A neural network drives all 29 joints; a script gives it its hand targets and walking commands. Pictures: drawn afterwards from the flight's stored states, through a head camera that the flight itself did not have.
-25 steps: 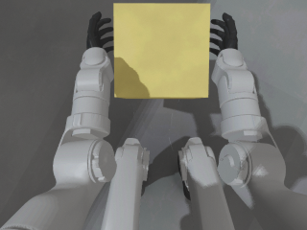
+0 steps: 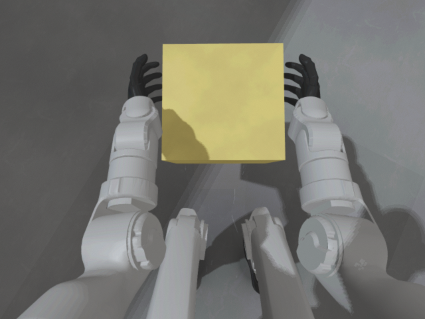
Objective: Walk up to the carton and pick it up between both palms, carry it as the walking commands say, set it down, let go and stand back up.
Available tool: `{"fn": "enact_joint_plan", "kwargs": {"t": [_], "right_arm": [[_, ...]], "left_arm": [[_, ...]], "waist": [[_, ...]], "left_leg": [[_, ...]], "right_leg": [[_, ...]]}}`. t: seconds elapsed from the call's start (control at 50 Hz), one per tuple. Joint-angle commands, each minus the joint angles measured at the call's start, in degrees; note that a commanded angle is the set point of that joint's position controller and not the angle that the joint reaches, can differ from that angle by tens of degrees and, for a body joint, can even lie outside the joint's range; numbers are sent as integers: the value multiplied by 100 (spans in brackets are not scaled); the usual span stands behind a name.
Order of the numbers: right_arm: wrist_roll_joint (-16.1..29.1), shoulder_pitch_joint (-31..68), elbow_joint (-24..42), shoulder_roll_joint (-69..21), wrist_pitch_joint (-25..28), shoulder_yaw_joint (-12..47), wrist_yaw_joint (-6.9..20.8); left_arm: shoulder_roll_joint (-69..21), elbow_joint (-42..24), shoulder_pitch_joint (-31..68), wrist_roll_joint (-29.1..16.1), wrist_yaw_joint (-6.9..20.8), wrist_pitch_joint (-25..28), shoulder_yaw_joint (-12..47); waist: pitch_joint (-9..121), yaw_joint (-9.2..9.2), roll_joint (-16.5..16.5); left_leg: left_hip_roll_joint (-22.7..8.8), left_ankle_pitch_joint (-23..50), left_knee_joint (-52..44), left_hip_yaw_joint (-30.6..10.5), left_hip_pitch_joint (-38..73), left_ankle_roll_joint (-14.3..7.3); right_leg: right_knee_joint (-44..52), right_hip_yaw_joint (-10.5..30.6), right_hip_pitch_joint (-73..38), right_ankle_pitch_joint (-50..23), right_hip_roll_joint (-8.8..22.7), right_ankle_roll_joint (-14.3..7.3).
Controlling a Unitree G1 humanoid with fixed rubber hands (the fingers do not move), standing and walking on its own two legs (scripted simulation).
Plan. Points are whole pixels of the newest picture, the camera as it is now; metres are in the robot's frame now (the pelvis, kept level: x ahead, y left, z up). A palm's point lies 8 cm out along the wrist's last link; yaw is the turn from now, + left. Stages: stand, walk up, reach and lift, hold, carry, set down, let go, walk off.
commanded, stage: reach and lift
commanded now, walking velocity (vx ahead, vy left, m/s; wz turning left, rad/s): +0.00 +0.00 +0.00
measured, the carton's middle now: (221, 112) +0.50 +0.00 -0.15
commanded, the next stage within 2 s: none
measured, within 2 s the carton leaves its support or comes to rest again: neither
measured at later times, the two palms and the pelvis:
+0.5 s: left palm (124, 94) +0.47 +0.15 +0.01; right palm (326, 93) +0.47 -0.14 +0.02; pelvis +0.02 +0.00 +0.06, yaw +0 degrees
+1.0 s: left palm (104, 88) +0.45 +0.15 +0.08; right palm (356, 84) +0.45 -0.14 +0.09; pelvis +0.03 +0.00 +0.13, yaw +0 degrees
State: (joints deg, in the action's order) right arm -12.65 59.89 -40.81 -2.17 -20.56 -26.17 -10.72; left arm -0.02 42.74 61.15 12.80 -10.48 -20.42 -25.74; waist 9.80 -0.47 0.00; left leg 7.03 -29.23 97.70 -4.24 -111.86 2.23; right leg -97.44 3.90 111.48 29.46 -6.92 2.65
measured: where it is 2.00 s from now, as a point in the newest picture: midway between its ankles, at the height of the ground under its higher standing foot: (222, 271)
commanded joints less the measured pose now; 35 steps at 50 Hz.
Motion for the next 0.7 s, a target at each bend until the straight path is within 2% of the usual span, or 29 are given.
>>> {"fn": "enact_joint_plan", "kwargs": {"t": [0.0, 0.68], "right_arm": [[957, 3896, -33, -5641, 205, 2877, 2229], [800, 2436, -41, -6044, 365, 3043, 2238]], "left_arm": [[-5803, 160, 3621, -942, 2304, 126, 2746], [-6185, 138, 2299, -809, 2309, 310, 2933]], "waist": [[6094, -8, 119], [5145, 4, 125]], "left_leg": [[275, 1606, -1009, 759, 3511, -13], [192, 1681, -2659, 468, 5037, -48]], "right_leg": [[997, -726, -3424, -1543, -301, -130], [2633, -475, -4971, -1648, -255, -136]]}}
